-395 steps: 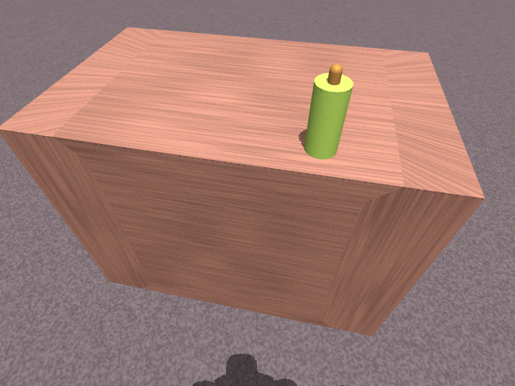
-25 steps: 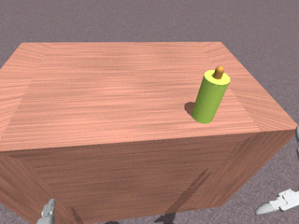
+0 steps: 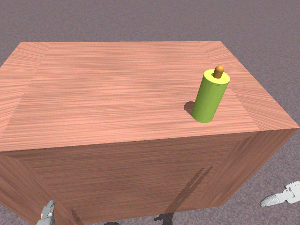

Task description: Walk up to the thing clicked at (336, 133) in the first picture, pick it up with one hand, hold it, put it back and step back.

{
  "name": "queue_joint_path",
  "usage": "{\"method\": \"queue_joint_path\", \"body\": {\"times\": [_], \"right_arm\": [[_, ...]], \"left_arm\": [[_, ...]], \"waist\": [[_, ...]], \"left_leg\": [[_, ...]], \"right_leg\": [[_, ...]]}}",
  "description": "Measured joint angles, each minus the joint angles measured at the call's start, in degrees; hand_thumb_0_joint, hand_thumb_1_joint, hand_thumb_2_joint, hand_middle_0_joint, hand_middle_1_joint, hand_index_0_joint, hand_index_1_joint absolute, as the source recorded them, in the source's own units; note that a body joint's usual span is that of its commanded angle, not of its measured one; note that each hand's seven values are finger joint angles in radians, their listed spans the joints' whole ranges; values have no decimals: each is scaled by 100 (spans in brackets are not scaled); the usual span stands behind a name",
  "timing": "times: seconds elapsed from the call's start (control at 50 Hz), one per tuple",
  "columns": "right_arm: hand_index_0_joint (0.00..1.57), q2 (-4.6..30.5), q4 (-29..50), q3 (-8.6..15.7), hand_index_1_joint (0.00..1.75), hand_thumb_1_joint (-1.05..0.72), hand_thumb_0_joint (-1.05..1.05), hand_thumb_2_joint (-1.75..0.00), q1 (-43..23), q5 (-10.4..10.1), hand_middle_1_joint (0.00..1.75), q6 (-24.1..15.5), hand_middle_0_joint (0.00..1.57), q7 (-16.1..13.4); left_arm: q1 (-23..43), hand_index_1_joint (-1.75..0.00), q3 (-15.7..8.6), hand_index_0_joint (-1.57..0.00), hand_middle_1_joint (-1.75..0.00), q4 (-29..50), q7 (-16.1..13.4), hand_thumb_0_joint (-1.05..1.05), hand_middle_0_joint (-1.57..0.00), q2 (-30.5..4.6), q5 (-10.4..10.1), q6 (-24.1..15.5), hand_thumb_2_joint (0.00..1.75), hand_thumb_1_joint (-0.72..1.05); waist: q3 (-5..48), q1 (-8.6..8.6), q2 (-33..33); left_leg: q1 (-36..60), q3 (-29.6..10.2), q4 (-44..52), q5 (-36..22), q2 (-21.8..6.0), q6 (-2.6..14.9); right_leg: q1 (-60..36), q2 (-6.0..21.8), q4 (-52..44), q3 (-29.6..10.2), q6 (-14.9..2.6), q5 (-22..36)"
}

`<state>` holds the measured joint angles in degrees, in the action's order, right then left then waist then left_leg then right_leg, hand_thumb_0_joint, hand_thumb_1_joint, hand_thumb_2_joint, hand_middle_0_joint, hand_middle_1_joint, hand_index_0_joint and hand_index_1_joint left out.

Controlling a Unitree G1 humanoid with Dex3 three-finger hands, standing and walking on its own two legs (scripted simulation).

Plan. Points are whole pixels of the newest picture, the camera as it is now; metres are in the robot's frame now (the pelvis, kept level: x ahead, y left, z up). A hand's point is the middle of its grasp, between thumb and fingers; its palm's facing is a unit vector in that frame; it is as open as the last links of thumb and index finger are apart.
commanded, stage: go down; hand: right
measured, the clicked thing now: (210, 93) +0.46 -0.21 +0.12
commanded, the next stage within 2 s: none
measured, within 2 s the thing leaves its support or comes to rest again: neither
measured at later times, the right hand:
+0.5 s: hand (291, 139) +0.24 -0.28 +0.19, palm faces +0.39 +0.85 -0.35, open 17.5 cm
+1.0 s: hand out of the picture +0.30 -0.35 +0.20, palm faces +0.24 +0.96 -0.13, open 17.7 cm
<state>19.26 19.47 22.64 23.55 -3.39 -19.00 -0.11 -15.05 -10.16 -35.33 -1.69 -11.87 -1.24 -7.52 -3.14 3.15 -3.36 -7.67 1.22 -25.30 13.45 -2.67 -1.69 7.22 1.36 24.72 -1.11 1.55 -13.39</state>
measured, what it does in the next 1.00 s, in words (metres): stands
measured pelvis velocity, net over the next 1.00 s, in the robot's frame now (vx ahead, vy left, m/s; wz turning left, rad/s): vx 0.01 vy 0.00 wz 0.00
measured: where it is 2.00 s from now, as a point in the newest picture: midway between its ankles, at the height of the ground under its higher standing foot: outside the picture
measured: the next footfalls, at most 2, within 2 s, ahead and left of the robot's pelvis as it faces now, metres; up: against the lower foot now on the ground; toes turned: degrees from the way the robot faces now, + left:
none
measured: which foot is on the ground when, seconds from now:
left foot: down 0.00-1.00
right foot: down 0.00-1.00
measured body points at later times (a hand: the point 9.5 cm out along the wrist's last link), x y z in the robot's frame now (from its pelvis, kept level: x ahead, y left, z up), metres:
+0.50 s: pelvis +0.00 +0.00 +0.00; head -0.01 +0.02 +0.45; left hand +0.17 +0.27 -0.09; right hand +0.21 -0.33 +0.21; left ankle +0.01 +0.14 -0.74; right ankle +0.00 -0.14 -0.74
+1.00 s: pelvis +0.01 +0.00 +0.00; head +0.00 +0.01 +0.45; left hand +0.16 +0.26 -0.09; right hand +0.28 -0.40 +0.20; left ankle +0.01 +0.14 -0.74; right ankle +0.00 -0.14 -0.74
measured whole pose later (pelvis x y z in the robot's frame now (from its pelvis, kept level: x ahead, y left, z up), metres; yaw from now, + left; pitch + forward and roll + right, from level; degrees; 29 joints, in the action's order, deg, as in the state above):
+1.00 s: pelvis +0.01 +0.00 +0.00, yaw +0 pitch +0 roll +0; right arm 36.2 -26.4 35.8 -15.9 -14.9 0.6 27.5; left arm -13.4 -0.9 -40.2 -10.7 -14.6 -0.7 -11.4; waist 2.2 1.3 -1.5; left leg -13.0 1.4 -26.9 14.1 -2.3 -1.7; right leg 13.3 1.7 28.0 -1.4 1.5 -14.9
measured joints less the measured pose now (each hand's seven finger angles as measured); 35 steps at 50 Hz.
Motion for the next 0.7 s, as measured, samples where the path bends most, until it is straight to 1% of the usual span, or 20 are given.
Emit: {"method": "queue_joint_path", "body": {"times": [0.14,0.16,0.22,0.26,0.32,0.36,0.4,0.46,0.54,0.6,0.7], "right_arm": [[6,-8,141,34,6,53,-2,-5,-14,-5,5,-40,6,20],[6,-34,160,49,6,52,-2,-5,-5,-1,5,-82,6,29],[6,-136,91,134,6,52,-2,-5,-70,10,5,-293,5,91],[6,-136,-46,213,6,52,-2,-5,-190,1,5,-338,5,133],[5,-108,-311,340,6,53,-1,-5,-412,-85,5,-286,5,212],[5,-70,-491,410,5,54,-1,-5,-583,-133,5,-202,4,298],[5,-3,-676,472,5,55,-2,-5,-777,-184,5,-107,4,412],[5,147,-1025,560,5,55,-2,-5,-1136,-323,5,69,4,641],[5,456,-1710,716,5,55,-2,-5,-1729,-572,5,427,4,1027],[5,674,-2229,871,5,55,-2,-5,-2118,-772,5,726,4,1354],[5,975,-2956,1100,5,55,-2,-5,-2620,-1004,5,1112,4,1854]], "left_arm": [[23,-6,9,-6,-5,9,14,-1,-6,29,-8,24,7,-55],[34,-6,22,-6,-5,1,15,-1,-6,40,24,25,7,-54],[80,-6,-41,-6,-5,-35,25,-1,-6,102,96,17,6,-54],[111,-5,-98,-6,-5,-84,2,-1,-6,104,117,53,6,-53],[195,-5,-163,-6,-5,-202,-59,-1,-5,50,116,68,5,-53],[248,-5,-150,-6,-5,-293,-109,-1,-5,3,105,74,5,-53],[285,-5,-105,-6,-4,-334,-165,-1,-5,-21,97,81,5,-53],[335,-5,35,-6,-4,-408,-271,-1,-5,-15,84,76,5,-53],[378,-4,202,-6,-4,-460,-444,-1,-5,10,63,69,5,-53],[359,-4,373,-6,-4,-445,-560,-1,-5,5,38,23,5,-52],[291,-4,604,-6,-4,-498,-670,-1,-5,-33,28,-103,5,-53]], "waist": [[23,17,1],[45,2,9],[113,-32,62],[150,-36,91],[183,-58,116],[193,-68,126],[188,-80,132],[196,-106,139],[239,-149,126],[295,-185,112],[388,-200,101]], "left_leg": [[19,5,3,10,-13,-9],[1,8,-9,16,-16,-13],[-47,1,-75,55,-21,-18],[-57,-2,-107,76,-18,-15],[-76,-6,-141,95,-10,-10],[-99,-4,-154,97,-2,-5],[-119,3,-154,92,7,1],[-144,25,-128,73,21,8],[-171,53,-85,48,31,18],[-195,59,-68,43,34,19],[-281,46,-82,55,28,12]], "right_leg": [[-12,-12,4,-4,-8,-11],[7,-16,14,-7,-9,-16],[42,-19,58,-2,-9,-44],[48,-16,85,0,-6,-64],[68,-8,126,3,0,-89],[97,0,150,1,6,-98],[124,9,164,-7,11,-99],[168,23,161,-29,20,-86],[212,32,134,-56,30,-62],[242,35,126,-61,29,-59],[328,29,148,-49,19,-80]]}}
